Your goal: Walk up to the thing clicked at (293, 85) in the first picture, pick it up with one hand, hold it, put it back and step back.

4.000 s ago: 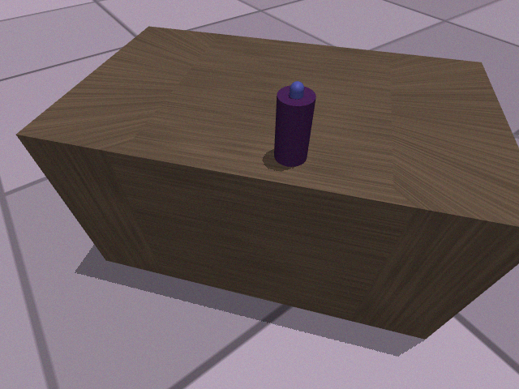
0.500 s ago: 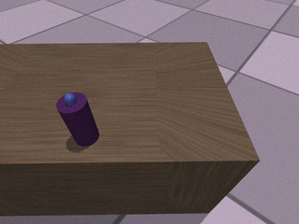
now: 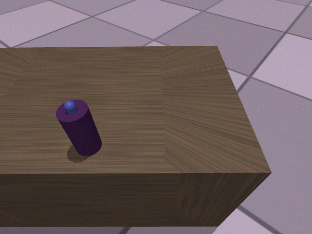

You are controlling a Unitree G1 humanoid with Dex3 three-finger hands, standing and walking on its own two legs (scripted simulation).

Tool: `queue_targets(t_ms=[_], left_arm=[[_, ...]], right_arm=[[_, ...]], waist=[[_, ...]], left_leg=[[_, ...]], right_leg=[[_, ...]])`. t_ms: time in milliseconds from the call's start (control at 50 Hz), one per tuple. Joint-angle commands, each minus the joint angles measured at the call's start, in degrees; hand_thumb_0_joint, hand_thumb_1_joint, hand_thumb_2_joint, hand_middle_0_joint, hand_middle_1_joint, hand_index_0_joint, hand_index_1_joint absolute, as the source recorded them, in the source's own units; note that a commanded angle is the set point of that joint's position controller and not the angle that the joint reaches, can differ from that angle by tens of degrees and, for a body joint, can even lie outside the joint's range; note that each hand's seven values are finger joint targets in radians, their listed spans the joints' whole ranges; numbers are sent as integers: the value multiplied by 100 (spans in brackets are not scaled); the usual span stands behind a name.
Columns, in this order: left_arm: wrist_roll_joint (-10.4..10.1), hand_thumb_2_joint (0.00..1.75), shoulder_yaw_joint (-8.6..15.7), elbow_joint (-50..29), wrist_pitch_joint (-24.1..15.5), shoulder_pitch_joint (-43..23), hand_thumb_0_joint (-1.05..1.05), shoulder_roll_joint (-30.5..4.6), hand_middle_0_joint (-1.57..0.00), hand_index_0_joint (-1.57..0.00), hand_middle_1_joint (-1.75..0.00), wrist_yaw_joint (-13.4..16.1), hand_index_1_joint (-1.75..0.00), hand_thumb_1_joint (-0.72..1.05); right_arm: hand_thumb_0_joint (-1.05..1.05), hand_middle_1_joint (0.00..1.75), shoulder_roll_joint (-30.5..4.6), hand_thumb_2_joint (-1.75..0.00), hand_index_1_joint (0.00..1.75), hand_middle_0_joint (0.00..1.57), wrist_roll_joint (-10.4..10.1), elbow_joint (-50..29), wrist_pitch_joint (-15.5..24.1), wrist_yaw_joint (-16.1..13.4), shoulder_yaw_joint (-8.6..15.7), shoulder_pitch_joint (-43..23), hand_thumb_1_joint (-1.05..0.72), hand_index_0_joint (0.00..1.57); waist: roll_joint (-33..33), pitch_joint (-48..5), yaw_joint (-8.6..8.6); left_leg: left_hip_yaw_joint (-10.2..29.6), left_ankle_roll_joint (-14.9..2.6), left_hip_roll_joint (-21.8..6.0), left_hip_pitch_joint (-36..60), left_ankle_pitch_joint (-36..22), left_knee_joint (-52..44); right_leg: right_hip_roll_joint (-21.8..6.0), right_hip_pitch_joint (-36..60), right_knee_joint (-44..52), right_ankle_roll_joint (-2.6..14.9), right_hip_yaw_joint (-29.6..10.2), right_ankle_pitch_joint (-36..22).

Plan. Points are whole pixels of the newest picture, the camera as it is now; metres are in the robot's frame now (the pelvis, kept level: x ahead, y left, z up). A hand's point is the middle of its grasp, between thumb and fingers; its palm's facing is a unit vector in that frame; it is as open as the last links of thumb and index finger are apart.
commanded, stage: stand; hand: left
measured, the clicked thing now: (80, 126) +0.42 +0.26 +0.02
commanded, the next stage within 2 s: rise first in 1.50 s
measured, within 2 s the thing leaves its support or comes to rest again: neither
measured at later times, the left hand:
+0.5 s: hand out of the picture +0.08 +0.25 -0.15, palm faces -0.03 -0.94 -0.35, open 7.4 cm
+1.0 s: hand out of the picture +0.08 +0.25 -0.16, palm faces -0.04 -0.94 -0.34, open 7.4 cm
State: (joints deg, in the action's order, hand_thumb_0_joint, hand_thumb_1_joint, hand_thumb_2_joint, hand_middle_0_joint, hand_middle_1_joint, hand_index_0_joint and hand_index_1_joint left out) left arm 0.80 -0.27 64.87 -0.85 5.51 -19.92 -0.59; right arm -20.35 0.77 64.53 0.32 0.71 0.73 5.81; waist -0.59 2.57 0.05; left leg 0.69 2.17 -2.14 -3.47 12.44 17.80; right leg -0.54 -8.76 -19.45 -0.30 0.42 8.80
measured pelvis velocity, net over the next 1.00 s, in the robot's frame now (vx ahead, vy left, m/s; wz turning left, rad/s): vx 0.00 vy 0.00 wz -0.01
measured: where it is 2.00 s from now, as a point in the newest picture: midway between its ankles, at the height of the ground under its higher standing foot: outside the picture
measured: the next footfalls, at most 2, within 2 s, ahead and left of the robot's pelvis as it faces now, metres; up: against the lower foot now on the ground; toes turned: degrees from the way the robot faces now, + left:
none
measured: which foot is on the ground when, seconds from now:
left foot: down 0.00-1.00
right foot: down 0.00-1.00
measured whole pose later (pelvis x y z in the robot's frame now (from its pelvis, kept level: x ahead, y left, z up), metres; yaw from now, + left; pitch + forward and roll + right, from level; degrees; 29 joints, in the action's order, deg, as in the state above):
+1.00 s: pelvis +0.00 +0.00 +0.00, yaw +0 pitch -2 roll +0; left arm 0.7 -0.2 64.6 -0.5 6.4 -20.2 -0.6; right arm -20.2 0.8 64.2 0.2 0.6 0.4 7.1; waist -0.2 3.0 0.2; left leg 0.2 2.1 -2.1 -3.0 12.6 17.4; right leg -0.5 -8.8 -19.8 -0.3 0.0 9.2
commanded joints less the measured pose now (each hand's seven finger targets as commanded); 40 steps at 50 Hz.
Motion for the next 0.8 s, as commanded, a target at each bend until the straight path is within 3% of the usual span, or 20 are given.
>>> queue_targets(t_ms=[0,260,420,780], left_arm=[[-24,90,232,-344,-135,-243,0,-1285,-20,-20,-30,111,-30,90],[-38,90,245,-340,-129,-219,0,-1306,-20,-20,-30,103,-30,90],[-27,90,254,-368,-112,-246,0,-1341,-20,-20,-30,105,-30,90],[-47,90,237,-355,-101,-145,0,-1290,-20,-20,-30,95,-30,90]], right_arm=[[0,30,-1209,-90,30,20,-23,-319,100,-82,208,-190,-90,20],[0,30,-1194,-90,30,20,-32,-323,102,-92,193,-103,-90,20],[0,30,-1169,-90,30,20,-7,-330,93,-91,188,-28,-90,20],[0,30,-1214,-90,30,20,-21,-332,99,-102,177,-15,-90,20]], waist=[[42,-509,-36],[93,-450,-5],[113,-322,-15],[1,-359,-9]], left_leg=[[306,-250,-576,-116,-893,-209],[303,-265,-569,-183,-778,-279],[293,-268,-546,-291,-511,-334],[289,-265,-559,-199,-707,-296]], right_leg=[[-694,321,234,144,-541,-1036],[-680,375,255,150,-560,-937],[-654,246,306,151,-571,-497],[-667,281,210,180,-578,-900]])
